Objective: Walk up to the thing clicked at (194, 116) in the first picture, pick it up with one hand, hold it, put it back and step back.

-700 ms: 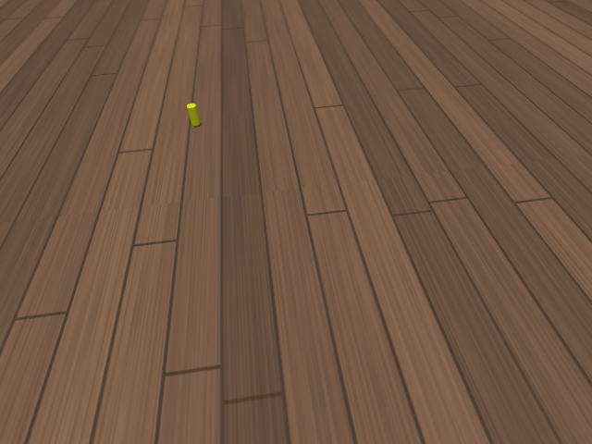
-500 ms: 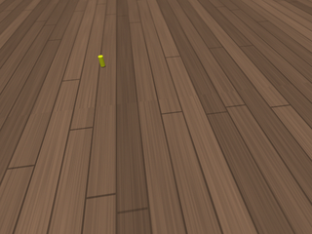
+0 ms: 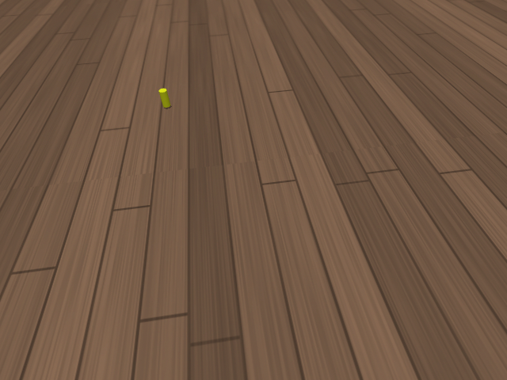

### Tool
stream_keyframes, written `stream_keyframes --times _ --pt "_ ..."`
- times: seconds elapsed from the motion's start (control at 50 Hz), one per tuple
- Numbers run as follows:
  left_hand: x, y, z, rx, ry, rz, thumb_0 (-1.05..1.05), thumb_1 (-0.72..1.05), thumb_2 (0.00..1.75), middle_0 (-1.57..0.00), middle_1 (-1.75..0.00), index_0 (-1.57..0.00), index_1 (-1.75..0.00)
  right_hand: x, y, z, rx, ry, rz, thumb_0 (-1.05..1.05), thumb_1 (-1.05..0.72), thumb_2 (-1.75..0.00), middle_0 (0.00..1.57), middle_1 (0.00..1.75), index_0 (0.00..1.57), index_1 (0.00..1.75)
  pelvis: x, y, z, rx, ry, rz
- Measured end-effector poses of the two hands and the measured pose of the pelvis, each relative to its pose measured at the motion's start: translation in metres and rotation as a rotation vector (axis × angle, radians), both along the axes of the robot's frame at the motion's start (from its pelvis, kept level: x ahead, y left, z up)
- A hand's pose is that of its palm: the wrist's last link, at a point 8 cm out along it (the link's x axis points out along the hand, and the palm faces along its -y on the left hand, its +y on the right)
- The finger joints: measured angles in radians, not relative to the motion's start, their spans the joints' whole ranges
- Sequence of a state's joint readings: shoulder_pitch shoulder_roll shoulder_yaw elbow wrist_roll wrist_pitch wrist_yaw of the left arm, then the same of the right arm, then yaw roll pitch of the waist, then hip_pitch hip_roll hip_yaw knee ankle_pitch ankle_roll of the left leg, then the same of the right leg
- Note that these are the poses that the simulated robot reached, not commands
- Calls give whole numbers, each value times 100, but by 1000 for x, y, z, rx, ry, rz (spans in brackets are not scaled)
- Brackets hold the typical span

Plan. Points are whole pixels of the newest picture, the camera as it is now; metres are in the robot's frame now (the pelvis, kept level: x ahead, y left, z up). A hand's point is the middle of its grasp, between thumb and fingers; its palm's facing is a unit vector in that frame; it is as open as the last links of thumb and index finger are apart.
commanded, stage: stand
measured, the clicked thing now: (164, 98) +2.03 +0.68 -0.72
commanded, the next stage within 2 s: walk up in 0.42 s
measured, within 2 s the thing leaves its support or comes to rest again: neither
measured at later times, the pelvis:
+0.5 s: pelvis -0.01 +0.00 -0.01, yaw +3 degrees
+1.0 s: pelvis -0.03 -0.04 -0.03, yaw +25 degrees
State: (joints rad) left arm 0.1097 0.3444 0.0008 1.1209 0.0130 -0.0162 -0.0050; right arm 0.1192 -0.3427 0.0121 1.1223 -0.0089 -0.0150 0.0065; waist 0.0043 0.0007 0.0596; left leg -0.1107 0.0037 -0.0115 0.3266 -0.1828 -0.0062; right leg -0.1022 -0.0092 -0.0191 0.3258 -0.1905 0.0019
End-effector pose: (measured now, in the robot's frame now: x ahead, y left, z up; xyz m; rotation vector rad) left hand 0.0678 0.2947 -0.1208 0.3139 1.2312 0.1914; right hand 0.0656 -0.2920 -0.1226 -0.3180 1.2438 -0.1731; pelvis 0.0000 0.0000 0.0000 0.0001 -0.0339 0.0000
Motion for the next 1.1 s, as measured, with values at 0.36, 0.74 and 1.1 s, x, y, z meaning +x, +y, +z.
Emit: stream_keyframes --times 0.36,0.74,1.1 --pt "5 0 1 1 -9 -4 0 90 90 -20 -30 -20 -30 9 -1 2 -5 -17 5 0 -90 -90 20 30 21 30 3 1 0 0 1 0" --pt "-53 -8 19 103 -127 170 0 90 90 -20 -30 -20 -30 54 -51 -2 -68 -25 238 1 -90 -90 20 30 20 30 -26 -46 -14 18 8 249" --pt "-197 -10 -22 48 -47 487 0 90 90 -20 -30 -20 -30 139 32 16 -64 -195 578 0 -90 -90 20 30 21 30 -33 -31 -31 23 -15 487"
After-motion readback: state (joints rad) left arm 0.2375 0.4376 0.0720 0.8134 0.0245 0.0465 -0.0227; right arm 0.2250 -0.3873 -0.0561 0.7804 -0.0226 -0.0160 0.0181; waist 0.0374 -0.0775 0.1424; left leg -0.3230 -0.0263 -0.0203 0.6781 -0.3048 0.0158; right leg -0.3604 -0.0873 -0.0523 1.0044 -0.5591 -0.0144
